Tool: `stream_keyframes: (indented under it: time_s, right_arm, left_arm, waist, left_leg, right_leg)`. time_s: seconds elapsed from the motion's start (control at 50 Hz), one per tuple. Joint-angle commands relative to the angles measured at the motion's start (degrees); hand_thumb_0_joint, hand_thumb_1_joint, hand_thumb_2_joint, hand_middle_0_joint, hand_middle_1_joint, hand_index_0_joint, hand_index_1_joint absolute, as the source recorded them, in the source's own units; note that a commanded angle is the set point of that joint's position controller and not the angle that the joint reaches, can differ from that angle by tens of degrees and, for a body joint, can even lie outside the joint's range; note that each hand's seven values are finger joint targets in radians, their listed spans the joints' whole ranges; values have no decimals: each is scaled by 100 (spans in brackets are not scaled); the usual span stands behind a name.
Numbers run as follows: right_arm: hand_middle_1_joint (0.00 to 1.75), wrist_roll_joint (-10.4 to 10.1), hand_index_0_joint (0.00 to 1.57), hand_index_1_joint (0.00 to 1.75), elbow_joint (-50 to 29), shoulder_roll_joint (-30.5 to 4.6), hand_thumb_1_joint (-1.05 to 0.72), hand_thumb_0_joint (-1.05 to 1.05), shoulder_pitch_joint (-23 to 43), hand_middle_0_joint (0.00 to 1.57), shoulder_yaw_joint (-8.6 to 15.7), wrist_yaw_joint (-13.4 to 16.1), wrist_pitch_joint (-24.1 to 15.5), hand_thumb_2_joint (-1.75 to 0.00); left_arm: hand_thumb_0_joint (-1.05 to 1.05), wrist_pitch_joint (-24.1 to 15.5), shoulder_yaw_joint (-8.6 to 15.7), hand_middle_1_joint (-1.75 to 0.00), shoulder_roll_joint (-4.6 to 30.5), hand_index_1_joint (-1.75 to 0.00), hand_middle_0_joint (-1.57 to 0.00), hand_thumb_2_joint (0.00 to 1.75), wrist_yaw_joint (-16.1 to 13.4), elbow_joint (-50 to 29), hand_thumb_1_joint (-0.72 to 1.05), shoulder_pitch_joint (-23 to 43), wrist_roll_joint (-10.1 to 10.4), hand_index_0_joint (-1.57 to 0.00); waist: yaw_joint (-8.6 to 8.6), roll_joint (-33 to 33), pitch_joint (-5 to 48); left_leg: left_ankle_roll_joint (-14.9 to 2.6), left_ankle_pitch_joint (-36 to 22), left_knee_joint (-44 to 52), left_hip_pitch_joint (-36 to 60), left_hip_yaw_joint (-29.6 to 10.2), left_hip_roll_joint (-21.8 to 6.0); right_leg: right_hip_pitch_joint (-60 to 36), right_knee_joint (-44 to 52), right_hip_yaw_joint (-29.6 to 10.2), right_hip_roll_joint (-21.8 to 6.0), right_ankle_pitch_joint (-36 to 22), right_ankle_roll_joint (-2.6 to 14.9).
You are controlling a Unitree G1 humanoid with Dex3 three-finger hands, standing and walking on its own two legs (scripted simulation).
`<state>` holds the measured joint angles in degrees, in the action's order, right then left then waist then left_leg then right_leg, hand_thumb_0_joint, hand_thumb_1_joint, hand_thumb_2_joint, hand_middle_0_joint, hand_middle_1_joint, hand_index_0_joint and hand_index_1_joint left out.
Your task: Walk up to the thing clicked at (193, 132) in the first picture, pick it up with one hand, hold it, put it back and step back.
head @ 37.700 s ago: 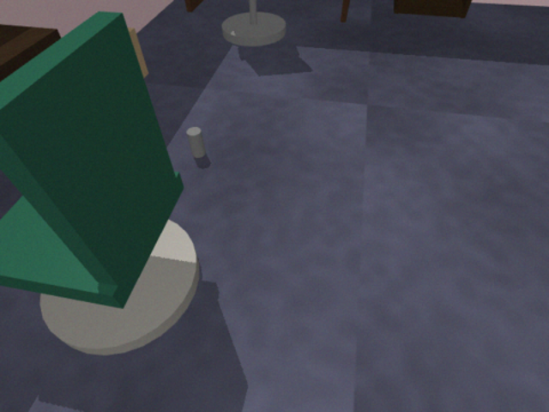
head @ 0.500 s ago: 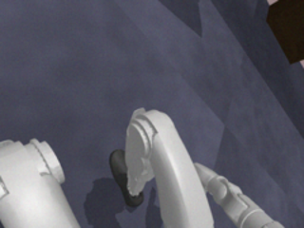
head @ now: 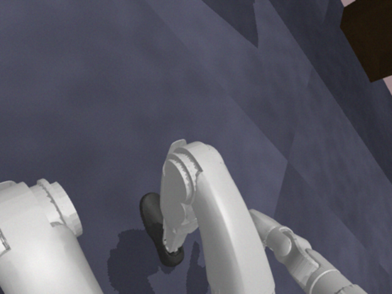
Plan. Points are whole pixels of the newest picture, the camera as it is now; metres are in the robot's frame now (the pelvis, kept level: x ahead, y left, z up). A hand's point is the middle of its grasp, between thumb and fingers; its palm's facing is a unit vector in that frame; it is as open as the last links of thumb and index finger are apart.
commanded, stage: withdraw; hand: left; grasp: from the side
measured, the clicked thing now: out of the picture +0.45 +0.33 -0.21
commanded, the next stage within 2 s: rise in 0.20 s
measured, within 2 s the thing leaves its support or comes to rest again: neither
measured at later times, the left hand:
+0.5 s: hand out of the picture +0.39 +0.41 -0.07, palm faces +0.43 -0.87 -0.23, open 17.5 cm
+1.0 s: hand out of the picture +0.25 +0.35 +0.11, palm faces +0.35 -0.80 -0.48, open 17.5 cm
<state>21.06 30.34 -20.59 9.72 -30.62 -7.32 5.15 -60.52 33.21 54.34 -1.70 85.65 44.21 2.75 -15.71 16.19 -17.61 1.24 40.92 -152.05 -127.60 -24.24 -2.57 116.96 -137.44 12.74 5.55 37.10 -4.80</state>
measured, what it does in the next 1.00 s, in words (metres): rises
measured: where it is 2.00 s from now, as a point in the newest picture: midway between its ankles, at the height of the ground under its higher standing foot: (119, 272)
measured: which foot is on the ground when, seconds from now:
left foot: down 0.00-1.00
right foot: down 0.00-1.00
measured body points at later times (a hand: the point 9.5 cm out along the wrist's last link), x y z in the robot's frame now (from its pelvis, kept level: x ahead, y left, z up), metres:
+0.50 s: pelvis +0.00 -0.01 +0.02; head +0.19 +0.16 +0.40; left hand +0.36 +0.45 -0.06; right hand +0.18 -0.24 -0.05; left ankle +0.08 +0.13 -0.25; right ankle +0.14 -0.13 -0.25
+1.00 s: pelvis +0.02 -0.02 +0.20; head +0.20 +0.06 +0.61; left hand +0.23 +0.39 +0.14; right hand +0.25 -0.22 +0.07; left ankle +0.08 +0.13 -0.25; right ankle +0.14 -0.13 -0.25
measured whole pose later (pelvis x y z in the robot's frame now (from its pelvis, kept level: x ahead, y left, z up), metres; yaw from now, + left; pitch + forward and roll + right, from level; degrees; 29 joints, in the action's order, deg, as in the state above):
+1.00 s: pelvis +0.02 -0.02 +0.20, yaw +13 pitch +32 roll -5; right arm -2.1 30.5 -14.1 -4.7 -0.2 0.9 8.3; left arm -0.9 17.4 27.3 -2.9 24.5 6.8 -2.7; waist -1.6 -0.3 8.4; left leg 1.2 36.2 -109.4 -105.1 -5.0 -4.4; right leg 101.2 -107.2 2.2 -0.9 37.5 -1.6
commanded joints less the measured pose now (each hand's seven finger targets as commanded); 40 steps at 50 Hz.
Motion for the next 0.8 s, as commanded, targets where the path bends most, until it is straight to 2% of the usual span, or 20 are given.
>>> stream_keyframes:
  time_s: [0.0, 0.04, 0.1, 0.12, 0.14, 0.18, 0.24, 0.28, 0.3, 0.32, 0.34, 0.36, 0.44, 0.46, 0.54, 0.56, 0.62, 0.66, 0.7, 0.78]
  right_arm:
    - [30, -14, 20, 30, 2, -2102, -90, 0, -336, 20, 770, 180, 158, -90]
    - [30, -63, 20, 30, -11, -2103, -90, 0, -407, 20, 861, 191, 185, -90]
    - [30, -175, 20, 30, -71, -2119, -91, 0, -528, 20, 1070, 208, 222, -90]
    - [30, -236, 20, 30, -66, -2089, -91, 0, -578, 20, 1138, 224, 224, -90]
    - [30, -284, 20, 30, -53, -2027, -90, 0, -654, 20, 1177, 231, 237, -90]
    - [30, -418, 20, 30, -75, -1979, -90, 0, -728, 20, 1320, 248, 213, -90]
    - [30, -644, 20, 30, 95, -1866, -89, 0, -952, 20, 1457, 254, 174, -89]
    - [30, -763, 20, 30, -13, -1860, -87, 0, -955, 20, 1573, 263, 115, -89]
    - [30, -815, 20, 30, 61, -1800, -84, 0, -1006, 20, 1594, 249, 97, -89]
    - [30, -1006, 20, 30, 149, -1669, -92, 0, -1115, 20, 1956, 252, 158, -91]
    - [30, -1061, 20, 30, 92, -1618, -93, 0, -1168, 20, 2017, 234, 184, -91]
    - [30, -1125, 20, 30, 121, -1594, -93, 0, -1282, 20, 2101, 220, 197, -92]
    - [30, -1369, 20, 30, 97, -1421, -100, 0, -1571, 20, 2440, 254, 300, -93]
    - [30, -1412, 20, 30, 123, -1364, -92, 0, -1646, 20, 2498, 260, 331, -90]
    - [30, -1604, 20, 30, 194, -1137, -90, 0, -1879, 20, 2794, 340, 406, -90]
    - [30, -1658, 20, 30, 177, -1104, -90, 0, -1859, 20, 2881, 360, 410, -90]
    - [30, -1817, 20, 30, 117, -1014, -90, 0, -1931, 20, 3158, 387, 419, -90]
    - [30, -1944, 20, 30, -1, -913, -90, 0, -1934, 20, 3303, 406, 404, -90]
    - [30, -2065, 20, 30, -107, -902, -90, 0, -1933, 20, 3412, 456, 394, -90]
    - [30, -2227, 20, 30, -325, -774, -90, 0, -1944, 20, 3508, 607, 383, -90]
  left_arm:
    - [0, -293, 392, -5, 1776, -4, -6, 6, 88, -1466, -60, 1358, -36, -7]
    - [0, -160, 590, -5, 1931, -4, -5, 6, 165, -1811, -60, 1318, -10, -6]
    - [0, 167, 667, -5, 1818, -4, -6, 5, 408, -2229, -61, 1151, 44, -7]
    - [0, 315, 643, -5, 1790, -4, -6, 4, 525, -2319, -61, 1093, 53, -7]
    - [0, 467, 463, -5, 1476, -3, -6, 3, 669, -2295, -61, 927, 92, -8]
    - [0, 793, 384, -4, 1139, -3, -5, 3, 869, -2264, -61, 593, 210, -7]
    - [0, 1166, 28, -5, 533, -3, -4, 1, 1207, -2287, -61, 485, 449, -7]
    - [0, 1314, 200, -5, 665, -2, -3, 2, 1299, -2669, -61, 569, 564, -6]
    - [0, 1359, 33, 0, 467, 0, -4, 4, 1358, -2634, -53, 558, 591, -4]
    - [0, 1766, 386, -6, 1422, -6, -7, 6, 1071, -2262, -51, 92, -298, -7]
    - [0, 1918, 128, -7, 1021, -7, -7, 6, 1042, -2794, -52, 550, -233, -7]
    - [0, 2007, 21, -8, 881, -8, -7, 7, 1012, -3128, -53, 853, -262, -7]
    - [0, 2685, 454, -10, 1697, -10, -10, 8, 721, -4105, -59, 875, -590, -9]
    - [0, 2822, 339, -7, 1719, -7, -6, 10, 672, -4365, -51, 1085, -652, -6]
    - [0, 3526, 195, -5, 1023, -5, -5, 5, 488, -4349, -56, 113, -755, -5]
    - [0, 3670, -42, -6, 669, -6, -5, 6, 468, -4391, -55, 52, -759, -5]
    - [0, 4162, -412, -5, -109, -5, -5, 5, 410, -4463, -57, -696, -742, -5]
    - [0, 4430, -519, -6, -265, -6, -5, 5, 343, -5060, -56, -935, -717, -5]
    - [0, 4737, -678, -6, -492, -6, -5, 6, 288, -5310, -55, -1432, -667, -5]
    - [0, 5156, -657, -5, -415, -5, -5, 5, 80, -6674, -56, -1865, -596, -5]
  waist:
    - [-485, -3892, 3533]
    - [-349, -4087, 3714]
    - [-238, -4339, 4056]
    - [-178, -4342, 4081]
    - [-219, -4297, 4027]
    - [-130, -3935, 3963]
    - [-139, -3489, 3646]
    - [-16, -3186, 3769]
    - [-18, -3177, 3736]
    - [508, -3602, 4403]
    - [366, -3766, 4569]
    - [336, -3907, 4669]
    - [738, -4211, 5348]
    - [707, -4349, 5445]
    - [976, -4177, 5529]
    - [941, -4087, 5419]
    - [971, -3533, 5377]
    - [1144, -3191, 5669]
    - [1142, -2679, 5680]
    - [1366, -2569, 6165]
  left_leg:
    - [74, -1083, 1928, 2612, 752, -411]
    - [92, -1161, 1990, 2720, 811, -397]
    - [141, -1407, 2163, 3034, 815, -398]
    - [130, -1400, 2180, 3000, 865, -392]
    - [112, -1367, 2218, 2882, 888, -383]
    - [61, -1262, 2219, 2593, 961, -351]
    - [-35, -688, 2310, 2132, 985, -291]
    - [-99, -478, 2279, 1924, 1019, -256]
    - [-106, -302, 2321, 1843, 1026, -231]
    - [-75, -659, 2568, 2487, 1239, -214]
    - [-41, -722, 2630, 2618, 1197, -255]
    - [-32, -729, 2698, 2722, 1232, -240]
    - [-66, -723, 3000, 3091, 1471, -189]
    - [-63, -687, 3068, 3117, 1541, -181]
    - [-57, -799, 3408, 3377, 1682, -132]
    - [-75, -651, 3529, 3311, 1706, -120]
    - [-135, -431, 3841, 3242, 1750, -79]
    - [-186, -335, 4146, 3315, 1811, -46]
    - [-236, -187, 4409, 3332, 1805, -25]
    - [-241, -182, 5072, 4039, 1775, -42]
  right_leg:
    - [-1445, 877, 685, 154, -1294, 481]
    - [-1479, 868, 628, 130, -1323, 496]
    - [-1345, 816, 598, 94, -1395, 530]
    - [-1279, 834, 539, 82, -1390, 547]
    - [-1302, 859, 532, 77, -1384, 550]
    - [-1183, 928, 492, 64, -1315, 553]
    - [-878, 1047, 487, 34, -879, 551]
    - [-862, 1111, 460, 25, -747, 549]
    - [-792, 1098, 442, 9, -591, 557]
    - [-818, 1170, 278, -49, -703, 606]
    - [-622, 1145, 262, -44, -720, 629]
    - [-525, 1154, 204, -70, -730, 646]
    - [-618, 1362, -36, -128, -623, 688]
    - [-639, 1405, -111, -134, -588, 705]
    - [-503, 1654, -235, -180, -589, 734]
    - [-391, 1752, -255, -203, -500, 739]
    - [-461, 2130, -337, -245, -290, 737]
    - [-807, 2473, -456, -257, -203, 730]
    - [-1073, 2881, -522, -266, -64, 697]
    - [-1824, 3405, -676, -329, -96, 673]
